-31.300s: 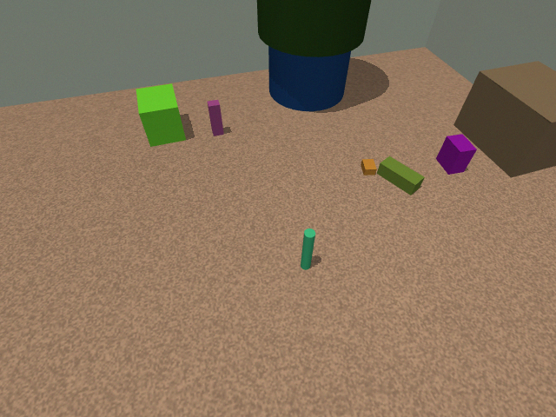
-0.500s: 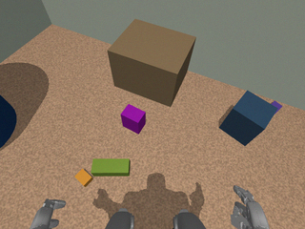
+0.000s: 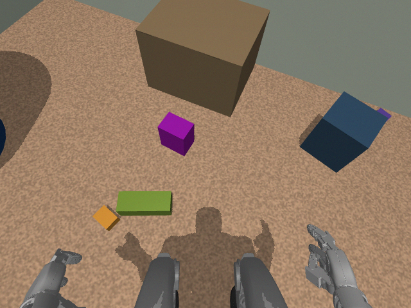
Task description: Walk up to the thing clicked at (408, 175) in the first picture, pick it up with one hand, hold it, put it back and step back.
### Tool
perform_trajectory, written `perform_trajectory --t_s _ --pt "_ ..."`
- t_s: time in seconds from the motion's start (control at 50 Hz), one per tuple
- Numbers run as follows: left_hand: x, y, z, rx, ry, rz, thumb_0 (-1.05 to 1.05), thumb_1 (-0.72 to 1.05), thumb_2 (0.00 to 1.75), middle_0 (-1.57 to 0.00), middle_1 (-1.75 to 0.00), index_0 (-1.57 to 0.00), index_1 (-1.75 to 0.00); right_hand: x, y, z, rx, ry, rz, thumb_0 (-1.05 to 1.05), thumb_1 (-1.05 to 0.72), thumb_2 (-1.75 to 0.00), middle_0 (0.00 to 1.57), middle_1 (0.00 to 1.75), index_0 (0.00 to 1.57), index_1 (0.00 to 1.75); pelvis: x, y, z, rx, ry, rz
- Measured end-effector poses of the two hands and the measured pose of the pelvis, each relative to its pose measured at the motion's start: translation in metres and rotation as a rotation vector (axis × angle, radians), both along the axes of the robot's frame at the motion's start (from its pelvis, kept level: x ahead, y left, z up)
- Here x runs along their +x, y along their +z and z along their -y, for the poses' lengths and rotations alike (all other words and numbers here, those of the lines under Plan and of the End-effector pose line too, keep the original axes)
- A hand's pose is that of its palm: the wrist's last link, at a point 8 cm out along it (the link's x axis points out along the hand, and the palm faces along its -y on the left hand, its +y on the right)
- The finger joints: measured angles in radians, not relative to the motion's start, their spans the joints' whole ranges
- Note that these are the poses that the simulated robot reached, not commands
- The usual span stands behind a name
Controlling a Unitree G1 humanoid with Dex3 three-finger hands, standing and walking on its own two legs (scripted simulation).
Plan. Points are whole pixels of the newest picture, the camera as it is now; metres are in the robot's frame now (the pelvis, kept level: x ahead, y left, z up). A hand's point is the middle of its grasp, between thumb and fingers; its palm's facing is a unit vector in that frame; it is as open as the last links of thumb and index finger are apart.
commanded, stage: rise first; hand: left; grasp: from above
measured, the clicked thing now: (145, 203) +0.47 +0.23 -0.60
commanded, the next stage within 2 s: none
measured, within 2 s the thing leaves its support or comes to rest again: neither
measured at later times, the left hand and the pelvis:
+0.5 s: hand (106, 231) +0.31 +0.29 -0.33, palm faces -0.45 -0.30 -0.84, open 14.1 cm; pelvis -0.07 -0.01 -0.20, yaw -2 degrees
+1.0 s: hand (115, 214) +0.38 +0.30 -0.42, palm faces -0.44 -0.03 -0.90, open 14.3 cm; pelvis -0.07 +0.01 -0.28, yaw -5 degrees
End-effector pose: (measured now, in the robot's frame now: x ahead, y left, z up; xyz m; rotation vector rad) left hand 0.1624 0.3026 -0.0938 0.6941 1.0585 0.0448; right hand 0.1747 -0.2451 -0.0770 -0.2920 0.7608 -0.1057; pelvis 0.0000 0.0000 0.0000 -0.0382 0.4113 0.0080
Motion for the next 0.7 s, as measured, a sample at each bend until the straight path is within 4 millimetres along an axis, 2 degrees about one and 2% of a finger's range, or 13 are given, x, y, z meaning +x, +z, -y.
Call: perform_trajectory --t_s 0.1,0.22,0.34,0.42,0.52,0.62,0.7 --pt "0.029 -0.044 -0.006 0.079 -0.141 0.05 -0.01 -0.56 0.97 -0.09 -1.06 -0.09 -1.05 -0.004 -0.048 0.013 -0.021 0.019 -0.024 0.01 -0.93 -0.91 0.21 0.3 0.2 0.3 -0.012 -0.044 0.003 0.005 -0.002 -0.071" --pt "0.072 -0.096 -0.003 0.177 -0.327 0.149 -0.01 -0.56 0.98 -0.1 -1.06 -0.1 -1.05 -0.019 -0.121 0.029 -0.034 0.013 -0.1 0.01 -0.93 -0.91 0.21 0.3 0.2 0.3 -0.029 -0.103 0.007 0.008 -0.008 -0.141" --pt "0.11 -0.141 0.0 0.286 -0.448 0.195 -0.01 -0.57 1.01 -0.1 -1.06 -0.1 -1.06 -0.053 -0.191 0.036 -0.024 -0.007 -0.215 0.01 -0.94 -0.91 0.21 0.3 0.2 0.3 -0.049 -0.153 0.011 0.004 -0.015 -0.175" --pt "0.134 -0.164 0.001 0.337 -0.517 0.215 -0.01 -0.57 1.02 -0.1 -1.06 -0.09 -1.06 -0.085 -0.226 0.037 -0.018 -0.023 -0.305 0.01 -0.93 -0.91 0.21 0.3 0.2 0.3 -0.059 -0.18 0.012 -0.001 -0.021 -0.182" --pt "0.162 -0.184 0.003 0.373 -0.598 0.234 -0.01 -0.56 1.04 -0.09 -1.05 -0.08 -1.06 -0.128 -0.251 0.037 -0.024 -0.064 -0.403 0.01 -0.91 -0.91 0.21 0.3 0.2 0.3 -0.068 -0.206 0.01 -0.016 -0.029 -0.178" --pt "0.181 -0.204 0.003 0.395 -0.675 0.238 -0.01 -0.55 1.05 -0.08 -1.04 -0.07 -1.05 -0.165 -0.26 0.038 -0.044 -0.112 -0.482 0.01 -0.89 -0.9 0.21 0.3 0.2 0.3 -0.074 -0.225 0.005 -0.036 -0.037 -0.172" --pt "0.189 -0.223 0.002 0.41 -0.741 0.234 -0.01 -0.54 1.06 -0.07 -1.03 -0.06 -1.03 -0.187 -0.264 0.038 -0.066 -0.138 -0.543 0.01 -0.88 -0.9 0.21 0.3 0.2 0.3 -0.075 -0.237 0.001 -0.05 -0.04 -0.171"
